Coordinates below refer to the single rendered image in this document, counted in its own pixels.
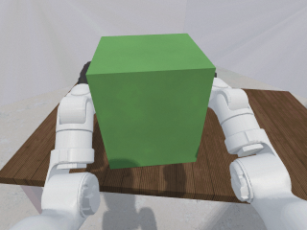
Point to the robot left forearm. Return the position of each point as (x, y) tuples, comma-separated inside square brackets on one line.
[(74, 128)]

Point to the robot left upper arm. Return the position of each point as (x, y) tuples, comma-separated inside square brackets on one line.
[(68, 200)]

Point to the left robot hand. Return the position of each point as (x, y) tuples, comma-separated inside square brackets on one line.
[(82, 79)]

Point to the carton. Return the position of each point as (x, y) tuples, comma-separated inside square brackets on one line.
[(150, 94)]

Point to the robot right upper arm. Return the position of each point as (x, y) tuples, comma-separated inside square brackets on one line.
[(261, 180)]

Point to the table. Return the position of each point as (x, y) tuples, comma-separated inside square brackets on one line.
[(279, 113)]

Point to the robot right forearm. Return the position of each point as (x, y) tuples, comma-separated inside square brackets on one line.
[(243, 135)]

